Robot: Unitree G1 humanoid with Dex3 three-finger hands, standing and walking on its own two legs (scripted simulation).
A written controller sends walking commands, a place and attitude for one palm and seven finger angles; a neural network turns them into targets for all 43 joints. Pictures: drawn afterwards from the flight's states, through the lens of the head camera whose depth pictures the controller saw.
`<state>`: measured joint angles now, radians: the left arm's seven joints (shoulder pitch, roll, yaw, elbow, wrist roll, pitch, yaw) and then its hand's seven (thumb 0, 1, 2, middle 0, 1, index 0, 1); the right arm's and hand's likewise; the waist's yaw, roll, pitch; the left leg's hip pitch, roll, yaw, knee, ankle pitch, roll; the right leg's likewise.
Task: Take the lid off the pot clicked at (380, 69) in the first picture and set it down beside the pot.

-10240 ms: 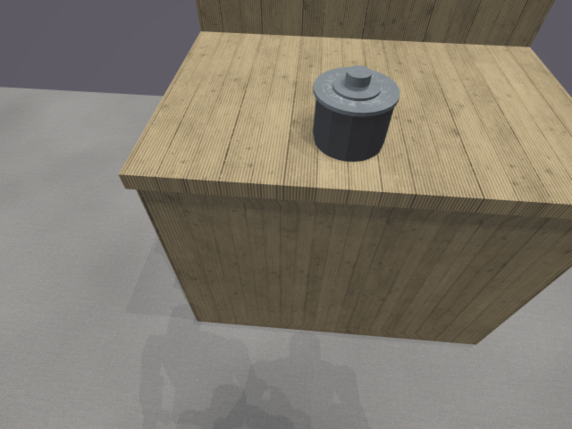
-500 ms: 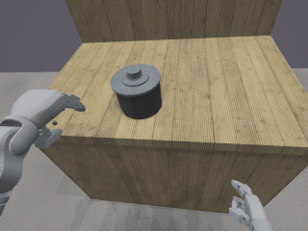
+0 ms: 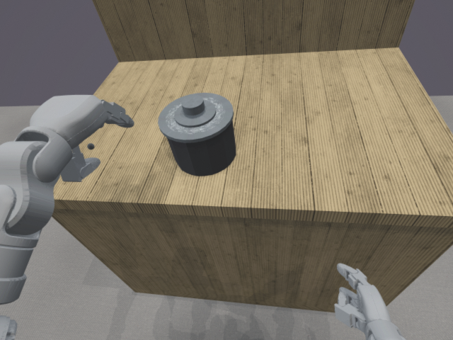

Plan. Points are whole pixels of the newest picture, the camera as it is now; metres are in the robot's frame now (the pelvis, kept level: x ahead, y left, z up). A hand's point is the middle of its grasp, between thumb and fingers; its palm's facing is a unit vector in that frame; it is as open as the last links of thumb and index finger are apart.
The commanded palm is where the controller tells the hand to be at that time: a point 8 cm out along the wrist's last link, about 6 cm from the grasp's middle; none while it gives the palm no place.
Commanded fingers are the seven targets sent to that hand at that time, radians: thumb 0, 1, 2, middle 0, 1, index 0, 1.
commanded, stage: move the open hand above the knob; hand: left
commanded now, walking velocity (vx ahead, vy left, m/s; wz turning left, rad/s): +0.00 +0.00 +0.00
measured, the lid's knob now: (193, 105) +0.52 +0.13 +0.15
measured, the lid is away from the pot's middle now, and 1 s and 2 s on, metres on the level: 0.00 0.00 0.00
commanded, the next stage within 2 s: none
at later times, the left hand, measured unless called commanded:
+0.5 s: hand (128, 120) +0.39 +0.20 +0.22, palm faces -0.11 -0.01 -0.99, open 10.0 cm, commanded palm +0.36 +0.19 +0.28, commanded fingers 0.00 -0.35 1.59 -0.86 -0.08 -0.86 -0.08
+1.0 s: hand (168, 97) +0.45 +0.14 +0.22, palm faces -0.14 -0.02 -0.99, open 10.0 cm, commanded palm +0.42 +0.15 +0.28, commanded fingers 0.00 -0.35 1.59 -0.86 -0.08 -0.86 -0.08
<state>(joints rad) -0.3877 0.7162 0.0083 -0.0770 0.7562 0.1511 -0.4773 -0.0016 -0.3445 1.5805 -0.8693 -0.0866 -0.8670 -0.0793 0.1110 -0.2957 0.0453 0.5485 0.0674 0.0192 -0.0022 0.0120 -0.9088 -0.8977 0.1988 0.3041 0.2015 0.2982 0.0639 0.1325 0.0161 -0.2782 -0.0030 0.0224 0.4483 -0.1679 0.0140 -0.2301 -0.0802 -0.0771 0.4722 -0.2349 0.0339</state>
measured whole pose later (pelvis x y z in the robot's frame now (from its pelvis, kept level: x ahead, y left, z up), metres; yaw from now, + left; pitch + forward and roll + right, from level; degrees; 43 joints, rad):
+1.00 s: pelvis +0.03 -0.01 +0.00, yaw -1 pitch +2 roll +1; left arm -0.84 0.53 -0.23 0.32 0.85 0.30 -0.49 0.00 -0.34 1.59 -0.87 -0.09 -0.87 -0.08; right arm 0.14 -0.29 0.04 0.59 0.07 0.07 0.01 0.01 -0.91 -0.90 0.20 0.30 0.20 0.30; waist -0.01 0.11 -0.01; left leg -0.28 -0.01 0.04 0.44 -0.20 0.01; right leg -0.25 -0.09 -0.06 0.50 -0.28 0.03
